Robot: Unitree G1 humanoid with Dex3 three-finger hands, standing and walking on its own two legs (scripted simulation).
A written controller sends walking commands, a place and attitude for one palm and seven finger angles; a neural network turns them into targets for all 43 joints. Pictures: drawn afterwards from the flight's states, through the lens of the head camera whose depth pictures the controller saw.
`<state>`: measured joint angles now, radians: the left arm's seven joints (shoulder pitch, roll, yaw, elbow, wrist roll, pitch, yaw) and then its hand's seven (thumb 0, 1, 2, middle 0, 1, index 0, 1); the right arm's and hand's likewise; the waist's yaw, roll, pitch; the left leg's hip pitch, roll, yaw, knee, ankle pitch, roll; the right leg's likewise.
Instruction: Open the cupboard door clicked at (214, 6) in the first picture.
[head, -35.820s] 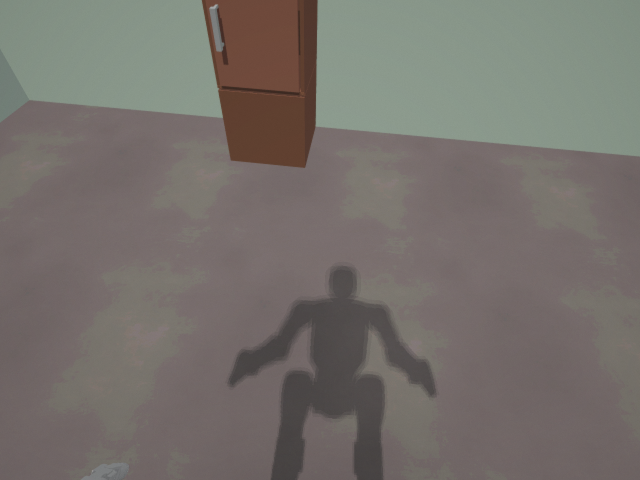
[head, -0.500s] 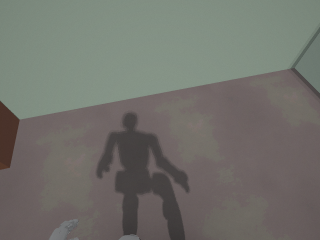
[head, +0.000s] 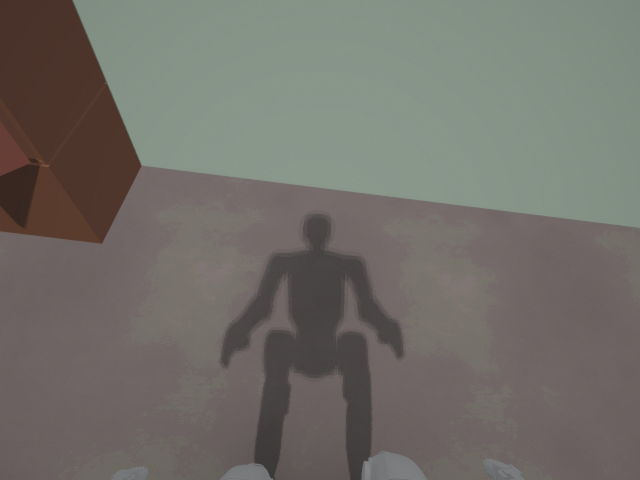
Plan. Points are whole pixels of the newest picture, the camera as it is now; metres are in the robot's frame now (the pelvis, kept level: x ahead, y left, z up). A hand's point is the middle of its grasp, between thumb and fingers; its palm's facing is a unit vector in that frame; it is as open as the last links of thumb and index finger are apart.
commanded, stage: turn to face it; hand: left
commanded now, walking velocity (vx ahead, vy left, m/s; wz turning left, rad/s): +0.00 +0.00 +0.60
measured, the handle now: out of the picture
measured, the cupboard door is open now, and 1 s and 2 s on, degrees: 49 49 49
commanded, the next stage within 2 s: take the last steps up to it in 1.16 s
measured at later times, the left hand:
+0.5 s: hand out of the picture +0.02 +0.16 -0.16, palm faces +0.31 -0.93 -0.20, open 7.4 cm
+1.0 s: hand out of the picture +0.00 +0.17 -0.15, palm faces +0.57 -0.77 -0.29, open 7.4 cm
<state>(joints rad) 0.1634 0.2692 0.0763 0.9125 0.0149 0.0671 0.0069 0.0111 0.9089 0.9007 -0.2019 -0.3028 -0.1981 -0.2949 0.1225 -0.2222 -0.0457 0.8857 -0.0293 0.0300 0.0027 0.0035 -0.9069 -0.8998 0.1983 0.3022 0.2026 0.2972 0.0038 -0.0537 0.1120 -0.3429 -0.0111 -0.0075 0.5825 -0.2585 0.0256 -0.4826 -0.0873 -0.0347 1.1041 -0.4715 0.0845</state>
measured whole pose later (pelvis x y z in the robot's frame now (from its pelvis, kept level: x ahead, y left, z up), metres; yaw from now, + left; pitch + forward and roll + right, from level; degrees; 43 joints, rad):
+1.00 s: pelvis +0.03 -0.07 +0.00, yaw +36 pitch +1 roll +0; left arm 0.15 0.22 0.05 0.86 0.02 0.01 0.02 0.01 0.91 0.90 -0.20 -0.30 -0.20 -0.29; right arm 0.15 -0.25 -0.08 0.94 -0.02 0.08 0.01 0.01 -0.91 -0.90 0.20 0.30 0.20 0.30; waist -0.02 0.03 0.10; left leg -0.48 -0.04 -0.08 1.01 -0.48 -0.03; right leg -0.27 -0.06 -0.07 0.59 -0.33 0.01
